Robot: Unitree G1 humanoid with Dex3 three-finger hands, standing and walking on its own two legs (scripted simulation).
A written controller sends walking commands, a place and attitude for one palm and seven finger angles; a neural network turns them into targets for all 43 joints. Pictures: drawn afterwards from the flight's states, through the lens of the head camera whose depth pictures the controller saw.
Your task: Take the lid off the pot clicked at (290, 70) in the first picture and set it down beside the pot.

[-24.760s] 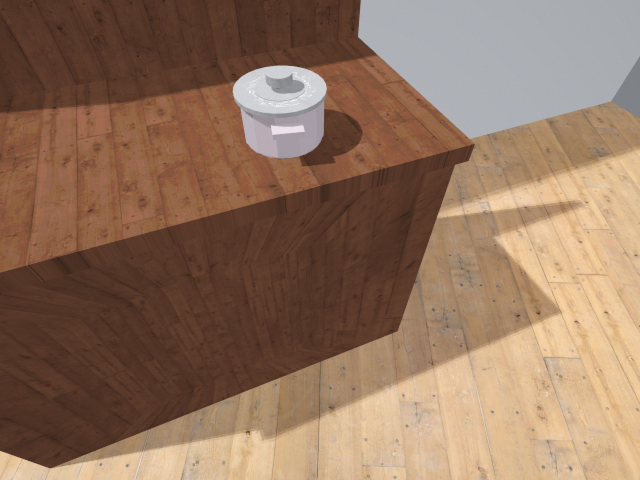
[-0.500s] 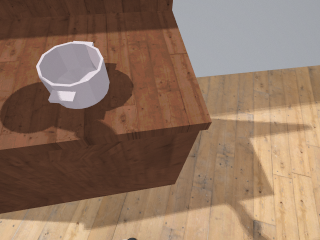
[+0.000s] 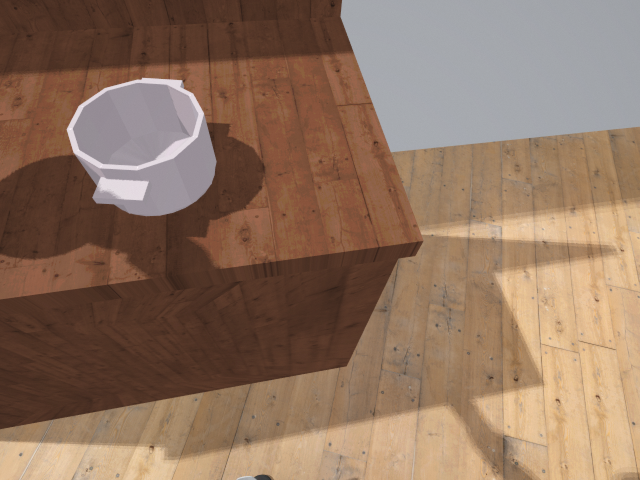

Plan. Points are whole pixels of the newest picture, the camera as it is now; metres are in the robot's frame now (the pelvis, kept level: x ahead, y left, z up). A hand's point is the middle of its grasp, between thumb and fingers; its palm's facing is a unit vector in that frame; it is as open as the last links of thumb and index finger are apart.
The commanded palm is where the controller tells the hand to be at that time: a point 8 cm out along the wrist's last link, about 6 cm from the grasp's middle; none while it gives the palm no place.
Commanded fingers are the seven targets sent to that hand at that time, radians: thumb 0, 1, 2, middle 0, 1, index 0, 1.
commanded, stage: lower the lid onto the table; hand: left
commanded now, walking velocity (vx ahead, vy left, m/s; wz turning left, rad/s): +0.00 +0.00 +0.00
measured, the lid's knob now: out of the picture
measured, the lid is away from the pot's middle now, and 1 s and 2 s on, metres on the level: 0.23 0.24 0.24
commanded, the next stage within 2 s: open the fingers wide in 1.60 s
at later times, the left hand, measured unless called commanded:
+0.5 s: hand out of the picture +0.45 +0.40 +0.20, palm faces -0.33 -0.33 -0.88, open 7.3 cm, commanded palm +0.50 +0.41 +0.28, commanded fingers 0.00 0.83 0.70 -0.87 -1.08 -0.84 -1.06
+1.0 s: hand out of the picture +0.45 +0.40 +0.16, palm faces -0.37 -0.33 -0.87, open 7.3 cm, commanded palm +0.52 +0.41 +0.24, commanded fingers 0.00 0.83 0.70 -0.87 -1.08 -0.84 -1.06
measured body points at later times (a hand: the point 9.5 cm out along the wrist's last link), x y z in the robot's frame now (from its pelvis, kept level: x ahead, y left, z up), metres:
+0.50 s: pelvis -0.01 +0.01 +0.00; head +0.09 +0.03 +0.43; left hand +0.46 +0.41 +0.25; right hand -0.02 -0.28 -0.12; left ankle +0.01 +0.11 -0.73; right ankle -0.08 -0.14 -0.73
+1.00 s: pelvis -0.02 +0.02 -0.01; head +0.09 +0.04 +0.42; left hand +0.47 +0.41 +0.21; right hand -0.05 -0.26 -0.12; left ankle +0.01 +0.11 -0.73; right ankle -0.08 -0.14 -0.73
